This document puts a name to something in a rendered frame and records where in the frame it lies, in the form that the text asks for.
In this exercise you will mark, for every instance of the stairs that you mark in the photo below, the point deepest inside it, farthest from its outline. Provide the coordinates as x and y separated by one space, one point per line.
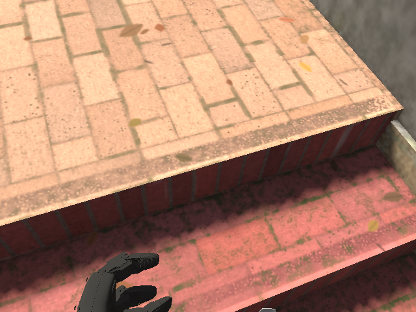
319 224

